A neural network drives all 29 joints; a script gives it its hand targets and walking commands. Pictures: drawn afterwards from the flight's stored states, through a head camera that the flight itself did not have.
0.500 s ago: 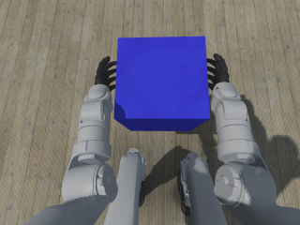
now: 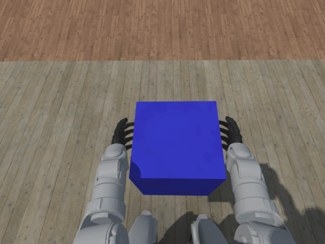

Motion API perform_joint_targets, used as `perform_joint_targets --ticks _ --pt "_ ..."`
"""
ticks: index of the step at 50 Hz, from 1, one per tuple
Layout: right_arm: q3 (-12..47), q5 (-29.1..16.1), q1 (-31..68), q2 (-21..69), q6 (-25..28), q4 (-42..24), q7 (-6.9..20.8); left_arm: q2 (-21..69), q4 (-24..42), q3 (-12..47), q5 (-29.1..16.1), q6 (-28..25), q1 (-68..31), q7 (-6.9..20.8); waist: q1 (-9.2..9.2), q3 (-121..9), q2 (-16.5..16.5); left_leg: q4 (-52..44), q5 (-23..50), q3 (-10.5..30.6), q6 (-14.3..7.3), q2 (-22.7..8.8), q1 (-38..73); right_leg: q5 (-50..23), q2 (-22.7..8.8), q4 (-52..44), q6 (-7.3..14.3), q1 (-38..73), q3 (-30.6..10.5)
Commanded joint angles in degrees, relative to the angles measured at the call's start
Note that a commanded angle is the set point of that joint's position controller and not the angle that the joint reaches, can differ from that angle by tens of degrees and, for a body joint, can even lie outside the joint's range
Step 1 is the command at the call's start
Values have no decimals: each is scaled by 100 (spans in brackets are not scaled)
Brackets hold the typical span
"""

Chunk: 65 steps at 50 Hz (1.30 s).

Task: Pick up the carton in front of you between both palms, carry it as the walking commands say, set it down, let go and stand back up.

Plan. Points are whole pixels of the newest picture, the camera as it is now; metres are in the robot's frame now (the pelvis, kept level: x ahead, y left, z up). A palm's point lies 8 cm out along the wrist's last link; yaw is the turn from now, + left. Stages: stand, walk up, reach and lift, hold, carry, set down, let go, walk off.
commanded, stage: reach and lift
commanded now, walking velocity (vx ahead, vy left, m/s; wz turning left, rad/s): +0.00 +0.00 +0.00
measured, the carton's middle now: (175, 153) +0.37 +0.01 -0.09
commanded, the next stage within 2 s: hold in 1.44 s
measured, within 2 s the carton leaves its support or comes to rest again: neither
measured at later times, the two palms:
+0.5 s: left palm (105, 137) +0.32 +0.15 +0.11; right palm (261, 136) +0.32 -0.15 +0.11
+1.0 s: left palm (103, 133) +0.32 +0.15 +0.12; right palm (261, 134) +0.32 -0.15 +0.12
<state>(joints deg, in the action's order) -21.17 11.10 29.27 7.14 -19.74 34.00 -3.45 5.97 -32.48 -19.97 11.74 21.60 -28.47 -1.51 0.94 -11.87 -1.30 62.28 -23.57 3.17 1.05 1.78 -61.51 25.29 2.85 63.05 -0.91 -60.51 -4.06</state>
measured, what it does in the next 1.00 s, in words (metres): rises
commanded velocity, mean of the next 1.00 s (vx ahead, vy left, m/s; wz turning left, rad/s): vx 0.00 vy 0.00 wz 0.00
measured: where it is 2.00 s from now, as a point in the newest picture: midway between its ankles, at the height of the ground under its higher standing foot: outside the picture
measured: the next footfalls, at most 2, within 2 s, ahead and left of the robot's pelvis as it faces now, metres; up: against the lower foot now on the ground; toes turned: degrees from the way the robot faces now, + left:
none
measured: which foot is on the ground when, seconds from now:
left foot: down 0.00-1.00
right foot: down 0.00-1.00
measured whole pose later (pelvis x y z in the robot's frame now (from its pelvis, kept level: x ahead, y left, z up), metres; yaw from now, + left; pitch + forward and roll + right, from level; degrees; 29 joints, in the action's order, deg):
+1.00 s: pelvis +0.02 +0.00 +0.09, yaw +0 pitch -5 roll +0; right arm -17.9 17.2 18.7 9.7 -35.0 20.6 0.8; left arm 9.5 -19.3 -16.4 16.8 36.6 -18.1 1.3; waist 0.4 1.9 -0.4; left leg 25.1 -11.4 3.5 0.4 1.1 -9.1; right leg 12.8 1.2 25.5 -0.6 -8.0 -4.7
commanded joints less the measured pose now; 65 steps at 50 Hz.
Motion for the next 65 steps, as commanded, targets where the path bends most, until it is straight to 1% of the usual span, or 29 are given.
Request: perform_joint_targets --ticks 1,8,16,18,20,24,27,30,34,40,47,56,65 --pt "3406 -770 2844 6149 -17 152 1463 5989 33 3357 -819 -102 -2994 1358 40 -3000 101 -1143 1592 3 -102 561 2809 -1517 523 -1289 50 2005 10" --pt "3617 -773 2170 6158 -270 -160 1511 5952 343 3549 -844 124 -2351 1408 34 -2285 100 -2030 2105 90 -122 471 3867 -2041 420 -2195 67 3160 -102" --pt "3892 -887 1560 6044 -799 -706 1589 5909 858 3840 -963 635 -1757 1465 -19 -1372 112 -3039 2446 99 -79 384 5001 -2461 293 -3204 55 4402 -109" --pt "3959 -921 1467 6021 -953 -885 1613 5895 1044 3924 -1008 785 -1677 1472 -28 -1127 111 -3274 2434 97 -66 364 5233 -2476 264 -3442 59 4663 -113" --pt "3908 -909 1381 5988 -1109 -951 1637 5802 1148 3896 -990 944 -1623 1476 -33 -783 90 -3492 2287 86 -74 348 5384 -2360 241 -3668 62 4812 -116" --pt "3593 -724 1387 5822 -1346 -885 1693 5662 1077 3574 -812 1184 -1594 1515 -38 -39 65 -3800 1659 45 -123 328 5408 -1752 193 -3998 86 4859 -102" --pt "3260 -584 1653 5732 -1398 -692 1759 5608 849 3220 -630 1238 -1816 1574 -9 298 72 -3883 1156 18 -165 302 5350 -1194 172 -4074 115 4758 -65" --pt "3282 -606 2046 5823 -1365 -750 1814 5734 899 3244 -663 1210 -2198 1618 -10 146 102 -3858 1062 3 -181 282 5459 -1051 157 -4055 146 4790 -36" --pt "3366 -642 2303 5871 -1334 -859 1835 5823 1014 3348 -726 1188 -2456 1624 -30 -158 114 -3839 1177 -3 -162 281 5613 -1178 176 -4032 150 4924 -10" --pt "3368 -613 2230 5781 -1350 -920 1842 5820 1086 3409 -731 1213 -2396 1600 -72 -306 137 -3914 1365 17 -114 291 5804 -1380 213 -4085 137 5073 14" --pt "3460 -625 1903 5610 -1430 -1169 1819 5756 1298 3490 -747 1300 -2017 1536 -65 -285 164 -4031 1860 30 -77 311 5986 -1819 251 -4188 109 5295 32" --pt "3647 -763 1418 5544 -1557 -1597 1783 5693 1694 3644 -878 1423 -1519 1484 -60 -309 149 -4128 2500 73 -60 337 6248 -2391 279 -4285 71 5562 -1" --pt "3798 -869 1142 5532 -1691 -1911 1726 5574 2018 3766 -973 1533 -1279 1469 -54 -249 121 -4189 2705 90 -60 367 6326 -2673 274 -4354 38 5721 -39"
